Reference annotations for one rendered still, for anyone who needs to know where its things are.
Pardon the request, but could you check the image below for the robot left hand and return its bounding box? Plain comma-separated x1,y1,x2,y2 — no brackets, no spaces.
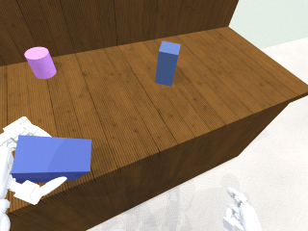
0,116,67,205

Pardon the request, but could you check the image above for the left robot forearm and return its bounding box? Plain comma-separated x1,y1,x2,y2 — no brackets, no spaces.
0,198,11,231

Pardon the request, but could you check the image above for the table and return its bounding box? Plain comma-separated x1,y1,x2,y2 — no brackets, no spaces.
0,0,308,231

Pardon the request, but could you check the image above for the sponge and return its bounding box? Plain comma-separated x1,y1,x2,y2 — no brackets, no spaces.
11,135,91,184

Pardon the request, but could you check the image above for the robot right hand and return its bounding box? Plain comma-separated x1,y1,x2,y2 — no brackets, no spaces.
223,187,262,231

